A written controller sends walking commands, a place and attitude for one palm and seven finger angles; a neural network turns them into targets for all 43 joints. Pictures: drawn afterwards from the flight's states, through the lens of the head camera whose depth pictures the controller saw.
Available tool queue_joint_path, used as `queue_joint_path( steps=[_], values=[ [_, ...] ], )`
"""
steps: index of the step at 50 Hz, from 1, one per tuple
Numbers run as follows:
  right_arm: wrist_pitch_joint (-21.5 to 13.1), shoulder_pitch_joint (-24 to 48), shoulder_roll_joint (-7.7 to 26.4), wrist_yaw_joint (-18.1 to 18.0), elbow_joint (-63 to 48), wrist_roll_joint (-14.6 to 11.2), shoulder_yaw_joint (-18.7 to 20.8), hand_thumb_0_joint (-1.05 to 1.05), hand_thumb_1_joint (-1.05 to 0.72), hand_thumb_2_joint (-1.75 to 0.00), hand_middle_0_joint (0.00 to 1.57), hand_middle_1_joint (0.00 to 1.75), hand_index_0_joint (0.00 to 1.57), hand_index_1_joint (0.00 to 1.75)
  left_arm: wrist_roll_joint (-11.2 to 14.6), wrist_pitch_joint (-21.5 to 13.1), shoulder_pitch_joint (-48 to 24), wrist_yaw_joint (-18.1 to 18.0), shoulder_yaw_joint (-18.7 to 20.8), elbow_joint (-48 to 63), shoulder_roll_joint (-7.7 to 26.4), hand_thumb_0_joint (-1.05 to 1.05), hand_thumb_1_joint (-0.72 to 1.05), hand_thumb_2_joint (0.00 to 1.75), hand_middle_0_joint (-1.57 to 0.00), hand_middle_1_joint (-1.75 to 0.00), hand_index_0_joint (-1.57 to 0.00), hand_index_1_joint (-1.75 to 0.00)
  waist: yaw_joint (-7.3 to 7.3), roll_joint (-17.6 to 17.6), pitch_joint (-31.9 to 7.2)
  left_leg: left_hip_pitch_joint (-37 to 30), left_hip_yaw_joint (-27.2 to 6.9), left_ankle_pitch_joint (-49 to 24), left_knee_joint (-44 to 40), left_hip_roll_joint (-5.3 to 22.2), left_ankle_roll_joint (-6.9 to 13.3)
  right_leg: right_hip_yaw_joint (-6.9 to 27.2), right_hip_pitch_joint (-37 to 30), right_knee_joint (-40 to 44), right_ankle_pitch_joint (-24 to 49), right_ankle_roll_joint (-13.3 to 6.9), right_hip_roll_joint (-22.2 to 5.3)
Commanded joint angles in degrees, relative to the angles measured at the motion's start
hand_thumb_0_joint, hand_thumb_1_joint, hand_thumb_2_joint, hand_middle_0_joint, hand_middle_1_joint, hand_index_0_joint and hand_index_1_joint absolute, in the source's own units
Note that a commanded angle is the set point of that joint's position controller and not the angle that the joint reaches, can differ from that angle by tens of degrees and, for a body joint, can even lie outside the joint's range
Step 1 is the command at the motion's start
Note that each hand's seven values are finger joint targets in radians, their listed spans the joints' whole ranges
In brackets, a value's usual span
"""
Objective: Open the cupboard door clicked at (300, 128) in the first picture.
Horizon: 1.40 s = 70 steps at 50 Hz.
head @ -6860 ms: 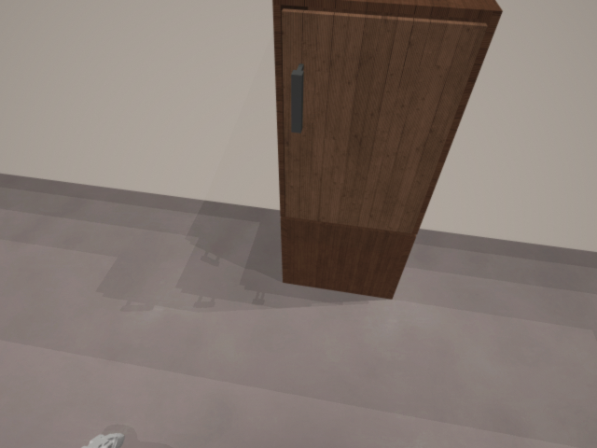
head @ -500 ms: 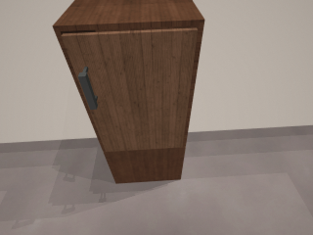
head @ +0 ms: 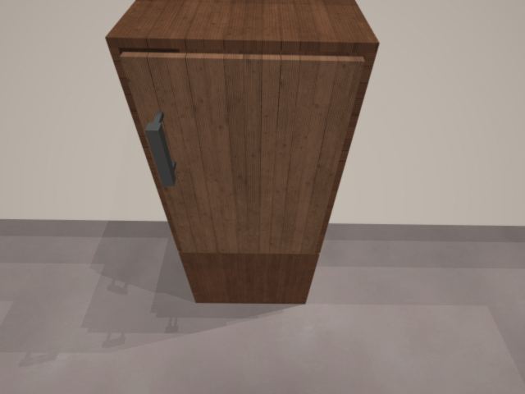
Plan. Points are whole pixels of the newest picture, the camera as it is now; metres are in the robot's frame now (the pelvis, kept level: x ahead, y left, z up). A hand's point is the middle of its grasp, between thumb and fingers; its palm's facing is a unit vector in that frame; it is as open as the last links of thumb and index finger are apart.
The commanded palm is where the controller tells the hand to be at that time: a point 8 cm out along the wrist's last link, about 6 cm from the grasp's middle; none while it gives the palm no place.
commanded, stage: come to a stop and stand still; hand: left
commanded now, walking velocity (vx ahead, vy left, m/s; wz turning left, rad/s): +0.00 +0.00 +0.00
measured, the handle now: (164, 149) +0.52 +0.23 +0.07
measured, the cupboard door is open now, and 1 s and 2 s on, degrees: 0 0 0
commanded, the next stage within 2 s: look again from close up in 0.34 s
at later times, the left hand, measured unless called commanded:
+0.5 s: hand out of the picture +0.05 +0.19 -0.17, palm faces +0.01 -0.97 -0.24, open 7.4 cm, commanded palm none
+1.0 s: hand out of the picture +0.04 +0.18 -0.17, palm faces +0.02 -0.98 -0.21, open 7.4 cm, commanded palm none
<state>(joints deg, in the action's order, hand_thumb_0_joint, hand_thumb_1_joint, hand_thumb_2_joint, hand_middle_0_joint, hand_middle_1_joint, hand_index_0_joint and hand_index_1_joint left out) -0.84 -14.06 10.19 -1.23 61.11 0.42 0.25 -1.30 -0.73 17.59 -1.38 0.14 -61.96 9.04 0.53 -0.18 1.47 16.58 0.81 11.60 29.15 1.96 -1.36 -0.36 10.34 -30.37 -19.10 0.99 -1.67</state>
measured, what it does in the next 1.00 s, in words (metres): stands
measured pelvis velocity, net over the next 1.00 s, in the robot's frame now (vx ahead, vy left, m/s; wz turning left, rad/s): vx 0.03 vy -0.01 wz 0.01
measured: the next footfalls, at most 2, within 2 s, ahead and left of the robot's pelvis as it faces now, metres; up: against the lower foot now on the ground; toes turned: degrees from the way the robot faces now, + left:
none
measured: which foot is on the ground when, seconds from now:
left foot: down 0.00-1.00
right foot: down 0.00-1.00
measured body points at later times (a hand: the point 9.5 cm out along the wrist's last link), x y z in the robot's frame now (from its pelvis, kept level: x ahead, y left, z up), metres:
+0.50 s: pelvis +0.02 +0.00 +0.00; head +0.04 +0.00 +0.45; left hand +0.05 +0.24 -0.15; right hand +0.06 -0.24 -0.15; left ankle +0.04 +0.14 -0.73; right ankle -0.03 -0.13 -0.73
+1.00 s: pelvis +0.03 -0.01 +0.00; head +0.04 -0.01 +0.45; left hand +0.04 +0.23 -0.15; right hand +0.06 -0.24 -0.15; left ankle +0.04 +0.14 -0.73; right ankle -0.03 -0.13 -0.73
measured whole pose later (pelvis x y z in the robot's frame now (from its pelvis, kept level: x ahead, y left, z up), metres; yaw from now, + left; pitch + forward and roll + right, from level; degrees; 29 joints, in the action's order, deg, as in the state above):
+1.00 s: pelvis +0.03 -0.01 +0.00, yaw +0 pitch -1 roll +1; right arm -0.6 -11.8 10.1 -1.4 65.3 0.4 -0.3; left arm -1.1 -1.0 14.7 -1.5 0.2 -63.7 10.4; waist 0.5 -0.8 1.9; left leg 12.3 0.6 12.4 25.6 2.0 -2.1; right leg -0.9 5.5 -25.9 -19.5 0.6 -1.6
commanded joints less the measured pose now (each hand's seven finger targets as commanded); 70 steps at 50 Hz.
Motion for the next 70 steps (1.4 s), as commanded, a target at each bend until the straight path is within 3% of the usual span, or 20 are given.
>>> queue_joint_path(
  steps=[1,17,24,46,52,55,56,57,58,59,60,61,64,67,70],
  values=[
    [-1.2,-1.9,6.3,-0.2,-1.3,0.2,1.3,0.0,-0.9,-0.9,0.2,0.3,0.2,0.3,0.3,-0.9,2.0,-0.4,1.4,1.5,7.6,0.0,0.9,0.9,-0.2,-0.3,-0.2,-0.3,-0.45,0.2,0.6,-5.1,-3.5,-6.2,-5.0,3.5,2.9,3.3,4.4,7.2,7.2,-2.4,-3.6],
    [-1.2,1.2,7.6,-0.2,-0.1,0.3,1.2,0.0,-0.9,-0.9,0.2,0.3,0.2,0.3,0.3,-0.9,-0.3,-0.3,1.6,1.1,9.8,0.0,0.9,0.9,-0.2,-0.3,-0.2,-0.3,-0.11,-0.1,-0.5,-6.9,-3.3,-11.4,-5.1,3.6,2.7,2.7,1.0,7.6,13.2,-2.1,-4.3],
    [-1.1,1.4,7.9,-0.3,0.7,0.3,1.1,0.0,-0.9,-0.9,0.2,0.3,0.2,0.3,0.4,-0.8,-1.2,-0.3,1.7,1.0,10.1,0.0,0.9,0.9,-0.2,-0.3,-0.2,-0.3,-0.08,-0.5,-0.3,-6.9,-3.3,-11.6,-5.7,3.7,2.6,2.2,0.6,7.9,12.6,-2.0,-4.4],
    [-0.9,0.5,6.5,-0.5,2.5,0.3,0.7,0.0,-0.9,-0.9,0.2,0.3,0.2,0.3,0.5,-0.8,0.1,-0.5,1.4,-0.1,8.8,0.0,0.9,0.9,-0.2,-0.3,-0.2,-0.3,0.04,0.0,0.3,-8.0,-2.7,-12.3,-6.0,3.5,2.0,2.1,-0.3,9.5,14.9,-2.1,-4.7],
    [-0.8,0.5,5.8,-0.6,2.6,0.2,0.9,0.0,-0.9,-0.9,0.2,0.3,0.2,0.3,0.4,-0.9,1.1,-0.6,1.4,-0.3,8.4,0.0,0.9,0.9,-0.2,-0.3,-0.2,-0.3,0.15,-1.4,0.3,-8.6,-2.5,-13.2,-5.5,3.5,1.9,2.1,-0.6,9.5,17.7,-2.0,-4.6],
    [-0.8,0.3,5.9,-0.6,2.8,0.2,0.8,0.0,-0.9,-0.9,0.2,0.3,0.2,0.3,0.5,-0.9,1.1,-0.6,1.3,-0.5,8.2,0.0,0.9,0.9,-0.2,-0.3,-0.2,-0.3,-0.02,-0.2,0.3,-8.4,-2.4,-12.7,-5.8,3.5,1.9,2.1,-0.5,9.7,16.6,-2.0,-4.7],
    [-1.1,3.3,6.6,-0.2,-1.9,-0.2,1.1,0.0,-0.9,-0.9,0.2,0.3,0.2,0.3,-0.3,-2.4,5.6,-3.1,1.0,-1.4,7.0,0.0,0.9,0.9,-0.2,-0.3,-0.2,-0.3,0.73,1.0,3.0,-4.8,0.1,-18.5,7.5,3.5,0.7,7.1,2.6,10.4,39.6,-0.4,-7.0],
    [-0.8,2.1,5.1,0.2,-4.2,0.1,0.8,0.0,-0.9,-0.9,0.2,0.3,0.2,0.3,-0.3,-2.8,4.0,-3.1,1.7,0.1,10.3,0.0,0.9,0.9,-0.2,-0.3,-0.2,-0.3,-1.52,2.4,1.6,-2.2,1.4,-14.5,5.8,1.8,0.6,5.1,-2.6,5.9,55.2,-1.5,-8.6],
    [-1.0,-1.6,3.6,-0.1,-3.3,0.4,1.0,0.0,-0.9,-0.9,0.2,0.3,0.2,0.3,0.1,-2.7,4.3,-2.6,1.5,1.5,10.5,0.0,0.9,0.9,-0.2,-0.3,-0.2,-0.3,-1.79,0.4,-3.0,-4.2,2.1,-11.1,2.9,1.0,1.9,4.2,-5.5,0.6,60.6,-2.5,-8.3],
    [-1.0,-3.9,4.7,-0.3,-3.0,0.5,1.3,0.0,-0.9,-0.9,0.2,0.3,0.2,0.3,0.4,-2.7,4.1,-2.6,1.1,1.7,9.2,0.0,0.9,0.9,-0.2,-0.3,-0.2,-0.3,-2.04,-3.1,-7.6,-5.5,1.2,-15.3,3.8,1.7,2.6,2.3,-7.6,-1.3,57.8,-2.6,-7.1],
    [-0.8,-3.9,5.3,-0.3,-3.7,0.1,1.5,0.0,-0.9,-0.9,0.2,0.3,0.2,0.3,0.6,-2.4,4.4,-2.6,1.1,2.2,8.3,0.0,0.9,0.9,-0.2,-0.3,-0.2,-0.3,-1.6,-4.9,-9.0,-6.1,0.4,-18.0,4.2,2.4,2.9,1.5,-7.9,-0.9,51.5,-2.5,-6.4],
    [-0.7,-3.4,5.8,-0.3,-4.2,-0.1,1.7,0.0,-0.9,-0.9,0.2,0.3,0.2,0.3,0.5,-2.0,4.5,-2.6,1.2,2.8,7.9,0.0,0.9,0.9,-0.2,-0.3,-0.2,-0.3,-1.28,-5.1,-8.9,-6.5,-0.2,-19.4,3.6,3.1,3.0,1.6,-6.9,-0.4,44.1,-2.5,-5.7],
    [-0.4,-2.1,6.3,-0.3,-5.2,0.1,1.7,0.0,-0.9,-0.9,0.2,0.3,0.2,0.3,0.4,-0.8,3.5,-2.2,1.0,4.0,6.9,0.0,0.9,0.9,-0.2,-0.3,-0.2,-0.3,-0.88,-0.6,-2.9,-5.9,-1.7,-18.8,1.7,4.0,3.1,1.3,-0.5,1.9,22.8,-2.7,-3.9],
    [0.0,-0.7,6.0,-0.2,-5.6,0.2,1.5,0.0,-0.9,-0.9,0.2,0.3,0.2,0.3,0.3,0.0,2.5,-1.7,0.8,4.5,7.0,0.0,0.9,0.9,-0.2,-0.3,-0.2,-0.3,-0.45,0.8,3.5,-2.0,-3.3,-9.2,-1.8,3.6,3.5,1.8,2.8,4.7,8.5,-2.5,-2.9],
    [0.5,-0.2,6.5,0.3,-6.4,0.4,1.6,0.0,-0.9,-0.9,0.2,0.3,0.2,0.3,0.3,0.5,1.9,-1.2,0.7,5.2,7.7,0.0,0.9,0.9,-0.2,-0.3,-0.2,-0.3,-0.67,1.0,7.8,1.8,-4.6,7.1,-5.8,2.1,3.2,3.1,7.2,7.7,-5.8,-2.7,-2.5]
  ],
)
